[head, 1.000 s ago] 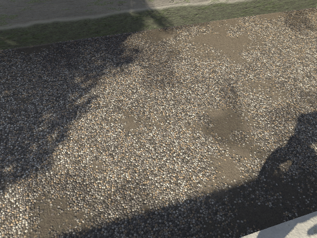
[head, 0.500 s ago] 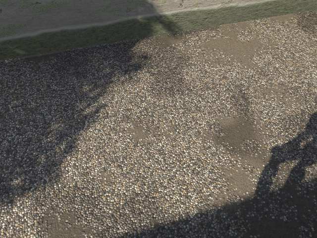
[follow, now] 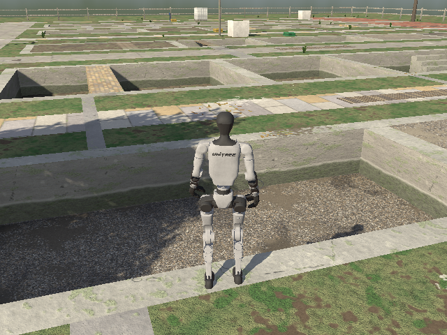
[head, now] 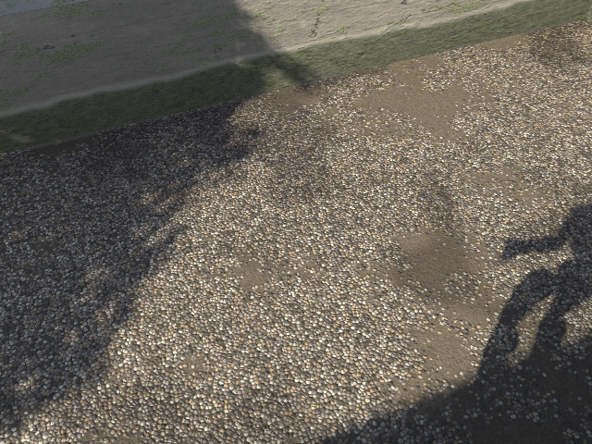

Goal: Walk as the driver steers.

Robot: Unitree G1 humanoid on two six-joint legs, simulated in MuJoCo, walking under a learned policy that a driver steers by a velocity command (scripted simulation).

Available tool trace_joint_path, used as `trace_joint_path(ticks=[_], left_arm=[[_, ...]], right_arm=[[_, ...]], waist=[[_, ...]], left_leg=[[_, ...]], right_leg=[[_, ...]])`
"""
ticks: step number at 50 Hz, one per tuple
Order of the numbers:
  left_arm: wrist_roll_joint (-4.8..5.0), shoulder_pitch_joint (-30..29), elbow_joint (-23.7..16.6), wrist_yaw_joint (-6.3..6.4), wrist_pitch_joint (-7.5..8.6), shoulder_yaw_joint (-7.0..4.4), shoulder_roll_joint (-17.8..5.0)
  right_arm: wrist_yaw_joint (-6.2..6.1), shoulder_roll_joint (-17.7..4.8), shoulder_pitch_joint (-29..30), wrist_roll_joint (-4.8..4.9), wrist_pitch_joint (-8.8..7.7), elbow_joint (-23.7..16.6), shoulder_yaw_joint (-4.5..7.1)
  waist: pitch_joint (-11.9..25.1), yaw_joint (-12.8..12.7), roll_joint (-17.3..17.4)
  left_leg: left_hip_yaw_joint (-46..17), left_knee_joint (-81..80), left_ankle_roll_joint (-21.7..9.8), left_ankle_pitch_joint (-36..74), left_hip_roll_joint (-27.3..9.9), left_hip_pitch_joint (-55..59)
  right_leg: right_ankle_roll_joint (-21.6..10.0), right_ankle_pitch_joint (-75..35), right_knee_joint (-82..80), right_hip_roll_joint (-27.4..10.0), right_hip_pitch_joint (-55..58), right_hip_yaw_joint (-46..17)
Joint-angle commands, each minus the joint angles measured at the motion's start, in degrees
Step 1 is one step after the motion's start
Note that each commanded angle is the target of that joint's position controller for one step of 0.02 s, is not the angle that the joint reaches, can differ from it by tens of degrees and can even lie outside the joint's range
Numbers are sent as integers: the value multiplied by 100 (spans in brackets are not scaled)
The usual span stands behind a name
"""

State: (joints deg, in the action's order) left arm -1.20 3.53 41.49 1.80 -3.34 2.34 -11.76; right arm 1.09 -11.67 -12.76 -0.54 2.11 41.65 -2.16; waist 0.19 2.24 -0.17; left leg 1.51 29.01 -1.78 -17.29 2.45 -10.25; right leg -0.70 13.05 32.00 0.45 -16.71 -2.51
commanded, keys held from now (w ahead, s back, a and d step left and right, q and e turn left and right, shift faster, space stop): w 1.00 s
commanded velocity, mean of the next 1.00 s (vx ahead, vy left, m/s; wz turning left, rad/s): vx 0.50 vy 0.00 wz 0.00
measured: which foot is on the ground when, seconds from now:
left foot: down 0.00-1.00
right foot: down 0.00-1.00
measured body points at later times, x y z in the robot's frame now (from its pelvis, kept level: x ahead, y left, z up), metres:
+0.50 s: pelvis +0.04 -0.01 -0.01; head +0.03 -0.01 +0.44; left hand +0.22 +0.21 -0.10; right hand +0.20 -0.22 -0.11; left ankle -0.02 +0.11 -0.73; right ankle +0.04 -0.11 -0.73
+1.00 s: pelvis +0.05 -0.01 -0.01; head +0.04 +0.00 +0.44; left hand +0.23 +0.21 -0.10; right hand +0.21 -0.21 -0.11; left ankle -0.02 +0.11 -0.73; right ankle +0.04 -0.11 -0.73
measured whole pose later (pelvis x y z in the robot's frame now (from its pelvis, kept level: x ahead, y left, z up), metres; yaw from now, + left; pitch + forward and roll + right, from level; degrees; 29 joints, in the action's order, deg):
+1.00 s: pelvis +0.05 -0.01 -0.01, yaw +0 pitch -2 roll +0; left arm -0.2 6.2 35.9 1.8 -4.4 2.1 -10.6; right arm -0.5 -9.5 -10.9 -0.7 2.3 35.1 -3.0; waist 0.0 -0.6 -0.1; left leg 0.5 37.1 -0.7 -25.8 0.3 -9.6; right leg -1.7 21.4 38.7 2.7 -15.7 -1.4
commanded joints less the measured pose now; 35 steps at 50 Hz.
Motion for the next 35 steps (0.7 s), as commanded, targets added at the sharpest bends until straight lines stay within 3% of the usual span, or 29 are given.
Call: trace_joint_path(ticks=[1,2,5,9,10,12,13,14,20,35], left_arm=[[120,-167,-421,-29,132,-166,-790],[127,-167,-476,-34,133,-185,-844],[166,-180,-597,-30,156,-195,-804],[200,-269,-735,-47,162,-177,-659],[211,-394,-819,-34,123,-159,-503],[168,-356,-854,-29,102,-131,-425],[74,-93,-804,-21,61,-113,-410],[59,-45,-806,-18,39,-116,-421],[77,-56,-924,-55,54,-133,-455],[62,-100,-1006,-25,32,-131,-336]], right_arm=[[3,-289,493,-79,-54,-655,65],[-3,-326,457,-110,-41,-671,70],[-6,-355,404,-128,-58,-713,86],[-23,-247,511,-104,-41,-775,75],[-90,-352,472,-65,-24,-715,132],[-128,-342,560,-38,23,-779,142],[-144,-243,535,-60,27,-836,84],[-150,-242,547,-53,32,-852,80],[-180,-315,539,-46,14,-954,82],[-190,-226,441,-45,23,-1051,48]], waist=[[-4,-210,-906],[0,-218,-1026],[175,-173,-766],[408,-134,-358],[500,-170,-40],[452,-198,144],[364,-276,33],[307,-287,55],[227,-284,63],[294,-282,68]], left_leg=[[-125,19,-51,-255,-145,-742],[9,268,40,-214,-94,-758],[49,261,104,-142,-112,-509],[28,178,90,133,-188,19],[-69,199,68,447,-233,337],[-225,186,-13,713,-349,496],[-218,247,-37,750,-371,397],[-214,273,-40,754,-357,330],[-287,359,-62,960,-385,302],[-361,351,-95,1419,-416,310]], right_leg=[[-361,322,-871,-500,430,-870],[-484,320,-1050,-689,406,-1191],[-600,-215,-1041,-749,445,-1382],[-487,-809,-741,-490,431,-996],[-518,-1052,-516,-332,313,-735],[-434,-1008,-320,-102,131,-409],[-399,-1085,-276,-108,126,-331],[-389,-1093,-230,-103,120,-327],[-332,-1130,-117,-64,-8,-240],[-249,-1079,78,2,75,-80]])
